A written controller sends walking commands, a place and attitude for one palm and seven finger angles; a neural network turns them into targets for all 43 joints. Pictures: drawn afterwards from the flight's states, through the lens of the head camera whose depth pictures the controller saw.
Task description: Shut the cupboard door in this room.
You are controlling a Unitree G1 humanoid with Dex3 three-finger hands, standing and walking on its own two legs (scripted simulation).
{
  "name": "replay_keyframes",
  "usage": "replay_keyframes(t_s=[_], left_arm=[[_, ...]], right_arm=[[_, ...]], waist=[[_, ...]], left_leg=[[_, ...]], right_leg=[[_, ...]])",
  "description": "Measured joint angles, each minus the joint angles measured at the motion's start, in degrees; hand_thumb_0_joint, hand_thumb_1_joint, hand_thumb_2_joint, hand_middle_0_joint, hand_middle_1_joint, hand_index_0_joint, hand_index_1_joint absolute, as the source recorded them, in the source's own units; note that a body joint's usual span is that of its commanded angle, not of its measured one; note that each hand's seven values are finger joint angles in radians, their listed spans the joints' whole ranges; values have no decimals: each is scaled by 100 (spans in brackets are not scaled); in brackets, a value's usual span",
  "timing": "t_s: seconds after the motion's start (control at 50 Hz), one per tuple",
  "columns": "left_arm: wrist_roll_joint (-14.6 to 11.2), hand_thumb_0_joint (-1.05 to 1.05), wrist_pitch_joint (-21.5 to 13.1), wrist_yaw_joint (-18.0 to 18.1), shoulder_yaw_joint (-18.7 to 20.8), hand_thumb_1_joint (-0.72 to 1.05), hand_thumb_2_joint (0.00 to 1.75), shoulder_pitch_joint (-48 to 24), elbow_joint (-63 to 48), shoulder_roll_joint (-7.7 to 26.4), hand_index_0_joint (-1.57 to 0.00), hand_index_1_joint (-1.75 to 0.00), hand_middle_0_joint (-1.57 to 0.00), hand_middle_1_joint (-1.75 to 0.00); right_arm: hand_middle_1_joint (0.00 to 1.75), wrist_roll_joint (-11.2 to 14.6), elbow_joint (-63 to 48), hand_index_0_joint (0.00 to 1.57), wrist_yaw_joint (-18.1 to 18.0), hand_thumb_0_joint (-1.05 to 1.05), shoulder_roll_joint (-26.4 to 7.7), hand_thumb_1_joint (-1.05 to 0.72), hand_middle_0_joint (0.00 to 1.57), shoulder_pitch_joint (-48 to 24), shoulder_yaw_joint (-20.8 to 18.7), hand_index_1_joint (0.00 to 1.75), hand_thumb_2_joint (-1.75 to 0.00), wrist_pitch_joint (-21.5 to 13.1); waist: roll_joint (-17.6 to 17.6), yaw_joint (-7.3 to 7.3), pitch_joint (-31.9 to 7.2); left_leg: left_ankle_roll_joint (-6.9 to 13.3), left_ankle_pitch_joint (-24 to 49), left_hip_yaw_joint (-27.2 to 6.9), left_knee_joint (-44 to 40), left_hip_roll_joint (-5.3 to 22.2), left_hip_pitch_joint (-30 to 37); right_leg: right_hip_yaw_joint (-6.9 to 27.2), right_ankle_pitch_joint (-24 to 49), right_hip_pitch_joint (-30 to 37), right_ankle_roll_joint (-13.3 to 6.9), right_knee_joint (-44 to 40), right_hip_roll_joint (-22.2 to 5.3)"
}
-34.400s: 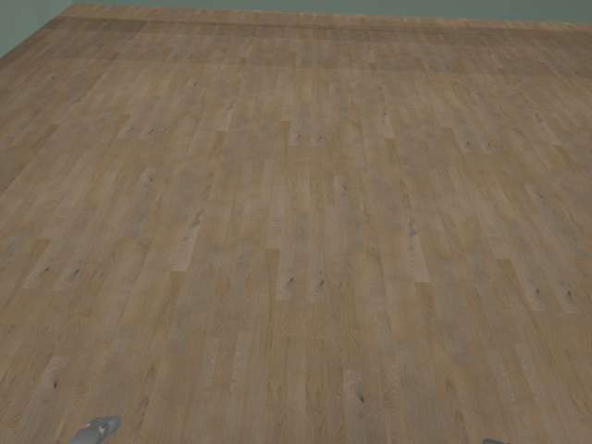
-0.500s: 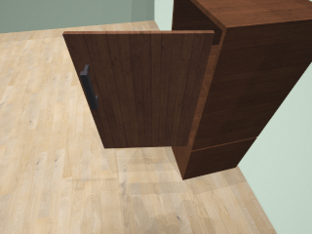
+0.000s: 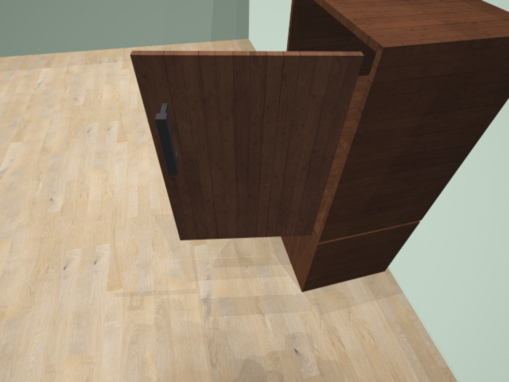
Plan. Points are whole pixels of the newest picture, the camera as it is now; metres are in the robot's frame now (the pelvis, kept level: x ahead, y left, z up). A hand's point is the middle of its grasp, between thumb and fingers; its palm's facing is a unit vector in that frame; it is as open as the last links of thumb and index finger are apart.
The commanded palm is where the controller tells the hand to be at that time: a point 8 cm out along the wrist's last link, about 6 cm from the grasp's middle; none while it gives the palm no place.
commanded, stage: shuffle to correct the standing spot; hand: left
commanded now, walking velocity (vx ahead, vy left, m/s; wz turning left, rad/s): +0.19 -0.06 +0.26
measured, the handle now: (169, 140) +0.56 +0.22 +0.06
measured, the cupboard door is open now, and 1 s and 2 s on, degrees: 79 79 79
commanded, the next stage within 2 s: come to a stop and stand still in 0.60 s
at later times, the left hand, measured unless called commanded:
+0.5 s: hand out of the picture +0.03 +0.16 -0.20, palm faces +0.12 -0.98 -0.15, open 7.4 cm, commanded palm none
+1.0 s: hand (200, 318) +0.28 +0.13 -0.18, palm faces +0.11 -0.97 -0.20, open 7.4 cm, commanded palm none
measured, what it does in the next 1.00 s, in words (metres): walks ahead: right foot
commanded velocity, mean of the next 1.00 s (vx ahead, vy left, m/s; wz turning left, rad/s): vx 0.04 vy -0.03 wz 0.09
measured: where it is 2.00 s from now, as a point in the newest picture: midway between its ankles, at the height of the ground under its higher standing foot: outside the picture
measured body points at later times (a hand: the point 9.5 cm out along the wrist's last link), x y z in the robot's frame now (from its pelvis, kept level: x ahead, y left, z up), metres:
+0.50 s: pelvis +0.09 +0.00 -0.01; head +0.11 +0.02 +0.43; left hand +0.03 +0.21 -0.18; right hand +0.11 -0.24 -0.16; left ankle +0.04 +0.07 -0.74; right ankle +0.04 -0.14 -0.69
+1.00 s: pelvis +0.17 -0.05 -0.02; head +0.23 -0.05 +0.43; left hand +0.27 +0.18 -0.16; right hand +0.21 -0.29 -0.18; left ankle +0.12 +0.06 -0.69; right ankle +0.29 -0.15 -0.74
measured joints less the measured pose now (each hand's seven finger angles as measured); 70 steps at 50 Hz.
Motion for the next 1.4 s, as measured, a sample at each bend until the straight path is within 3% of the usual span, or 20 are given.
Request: replay_keyframes(t_s=[0.16,0.28,0.36,0.4,0.42,0.48,0.56,0.66,0.76,0.8,0.88,0.98,1.08,1.16,1.22,1.28,1.34,1.4], left_arm=[[74,1,54,-86,46,91,90,400,75,-174,-20,-30,-20,-30],[36,1,-68,-85,128,91,90,600,50,-311,-20,-30,-20,-30],[48,1,-186,-29,197,90,90,674,22,-368,-20,-30,-20,-30],[52,1,-173,-21,210,90,90,727,49,-375,-20,-30,-20,-30],[37,1,-129,-29,217,90,90,747,85,-382,-20,-30,-20,-30],[29,1,57,-34,211,90,90,677,232,-400,-20,-30,-20,-30],[31,1,77,-107,257,91,90,315,135,-343,-20,-30,-20,-30],[12,2,70,-175,327,93,90,-268,-242,-177,-20,-30,-20,-30],[-6,1,24,-222,317,93,90,-712,-517,-124,-19,-30,-20,-30],[2,1,-95,-207,285,92,90,-747,-621,-97,-19,-30,-20,-30],[-9,1,-221,-59,208,91,90,-909,-618,-311,-19,-30,-20,-30],[35,0,-38,35,169,91,90,-1031,-704,-502,-20,-30,-20,-30],[69,0,92,40,225,91,90,-939,-786,-484,-20,-30,-21,-30],[80,0,226,11,298,91,90,-708,-790,-288,-20,-30,-21,-30],[18,0,408,7,396,91,90,-546,-705,-133,-20,-30,-21,-30],[43,1,455,-19,463,91,90,-306,-640,-66,-20,-30,-21,-30],[34,1,350,-14,482,91,90,-34,-578,-12,-20,-30,-20,-30],[3,1,328,13,439,91,90,166,-427,-8,-19,-30,-20,-30]], right_arm=[[30,-15,131,20,8,1,75,-91,20,466,-74,30,-89,120],[30,7,182,20,-17,1,86,-91,20,724,-105,30,-89,104],[30,26,163,20,-4,1,106,-91,20,632,-145,30,-89,119],[30,31,70,20,7,1,105,-91,20,536,-159,30,-89,41],[30,13,9,20,3,1,96,-91,20,508,-172,30,-89,-52],[30,-59,-94,20,-90,1,127,-91,20,468,-168,30,-89,-257],[30,-81,-130,20,-148,0,262,-91,20,588,-78,30,-89,-336],[30,-84,-26,20,-173,0,406,-91,20,743,-29,30,-89,-307],[30,-109,62,20,-174,0,369,-91,21,847,-88,30,-89,-180],[30,-64,104,20,-149,0,342,-91,21,964,-117,30,-89,-112],[30,65,114,20,-163,1,93,-91,21,699,-250,30,-89,151],[30,67,-182,20,-132,1,-54,-91,20,109,-355,30,-89,301],[30,32,-510,20,-49,0,-92,-91,20,-218,-389,30,-89,313],[30,22,-697,20,3,0,-42,-91,20,-213,-376,30,-89,226],[30,-56,-767,20,13,0,97,-91,20,-79,-332,30,-89,222],[30,-86,-688,20,-19,0,199,-91,20,58,-249,30,-89,281],[30,-72,-588,20,-80,1,266,-92,20,118,-192,30,-89,259],[30,-47,-524,20,-126,1,245,-93,21,153,-181,30,-89,177]], waist=[[47,-50,-45],[198,-65,12],[131,-39,103],[18,-24,158],[-32,-22,172],[-122,-31,178],[-103,-114,160],[-7,-149,283],[151,-289,462],[130,-322,445],[406,-363,568],[287,-290,711],[71,-108,638],[-81,-49,426],[-210,-33,348],[-120,-24,192],[-100,26,108],[-97,22,69]], left_leg=[[4,-215,-39,123,-3,37],[-91,-673,-255,762,149,-206],[-114,-1212,-44,1734,272,-759],[-116,-967,104,1291,283,-760],[-53,-590,158,1154,262,-714],[60,-722,292,1096,188,-444],[2,-550,232,377,161,17],[-102,-292,129,-389,223,501],[-306,-555,79,-329,364,782],[-388,-906,37,256,400,687],[-386,-1720,-384,2477,458,-283],[-486,-1667,-260,3329,339,-1272],[-527,-1304,-174,2878,279,-1483],[-415,-697,-93,1438,247,-892],[-52,-374,27,1230,162,-840],[55,-76,32,704,162,-748],[110,256,63,210,94,-668],[169,449,115,-66,6,-637]], right_leg=[[-38,-485,-62,-180,378,-13],[-292,-750,-41,-83,638,79],[-557,-989,72,-109,739,22],[-594,-1141,117,-60,886,-67],[-571,-1256,42,-109,1152,-122],[-180,-1747,-572,-252,2816,-26],[-177,-1293,-1401,-250,3856,47],[-214,-508,-1941,-233,3078,4],[-294,2,-1613,-348,1361,61],[-280,774,-1174,-406,692,71],[-471,31,-1017,-451,945,206],[-460,273,-1004,-459,698,152],[-379,538,-1109,-388,505,53],[-293,624,-1293,-257,607,-10],[12,-651,-1611,-188,1515,75],[316,-910,-1867,-181,3029,356],[338,-885,-1615,-135,3561,424],[244,-1172,-975,-82,2890,367]])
